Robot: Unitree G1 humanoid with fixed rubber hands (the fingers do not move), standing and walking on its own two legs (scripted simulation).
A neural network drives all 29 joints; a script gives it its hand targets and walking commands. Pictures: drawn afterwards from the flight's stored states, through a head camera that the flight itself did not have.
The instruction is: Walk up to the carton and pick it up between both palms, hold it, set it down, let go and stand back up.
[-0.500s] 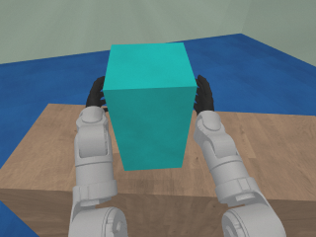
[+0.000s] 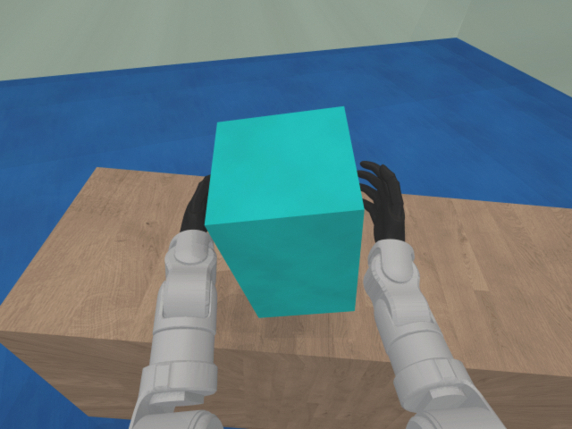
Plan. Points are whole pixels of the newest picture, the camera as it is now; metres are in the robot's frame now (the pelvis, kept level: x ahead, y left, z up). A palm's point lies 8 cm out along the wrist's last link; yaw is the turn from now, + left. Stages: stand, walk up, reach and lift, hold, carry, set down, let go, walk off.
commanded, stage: set down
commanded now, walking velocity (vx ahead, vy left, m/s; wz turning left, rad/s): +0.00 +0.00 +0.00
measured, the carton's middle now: (294, 228) +0.40 -0.01 +0.08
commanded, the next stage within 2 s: none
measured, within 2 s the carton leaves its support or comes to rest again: rests again in 1.82 s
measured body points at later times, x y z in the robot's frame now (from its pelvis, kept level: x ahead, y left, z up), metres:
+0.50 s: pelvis +0.00 -0.01 +0.00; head +0.01 +0.03 +0.45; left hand +0.40 +0.11 +0.10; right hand +0.37 -0.14 +0.12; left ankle +0.02 +0.10 -0.75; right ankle +0.01 -0.12 -0.75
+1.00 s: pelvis +0.01 +0.00 +0.00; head +0.04 +0.03 +0.45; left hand +0.43 +0.11 +0.06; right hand +0.39 -0.14 +0.08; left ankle +0.02 +0.10 -0.75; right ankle +0.01 -0.12 -0.75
